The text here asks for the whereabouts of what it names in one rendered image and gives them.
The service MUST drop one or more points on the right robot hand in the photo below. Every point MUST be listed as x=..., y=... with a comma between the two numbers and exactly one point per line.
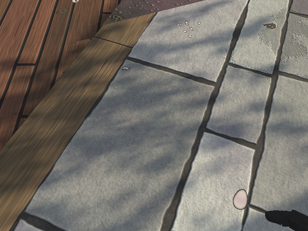
x=293, y=219

